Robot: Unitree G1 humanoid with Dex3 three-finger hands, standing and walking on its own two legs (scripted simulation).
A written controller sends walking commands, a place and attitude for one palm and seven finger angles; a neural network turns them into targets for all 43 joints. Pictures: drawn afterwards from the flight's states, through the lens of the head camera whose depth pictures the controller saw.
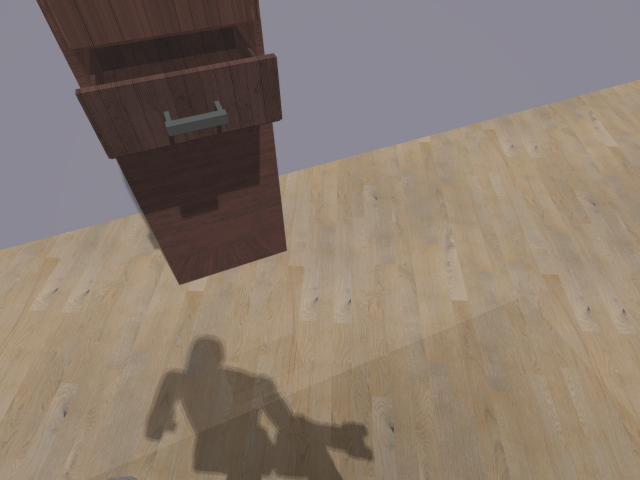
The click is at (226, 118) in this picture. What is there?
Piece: drawer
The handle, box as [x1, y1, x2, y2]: [164, 101, 228, 135]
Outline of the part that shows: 227,116 224,109 221,108 218,101 214,101 217,109 216,111 171,121 168,111 164,112 166,119 165,125 169,135 228,122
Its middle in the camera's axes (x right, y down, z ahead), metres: -0.26 -0.25 +0.79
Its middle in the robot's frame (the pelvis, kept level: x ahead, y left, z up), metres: +0.76 +0.30 +0.04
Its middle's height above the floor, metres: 0.81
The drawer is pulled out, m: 0.20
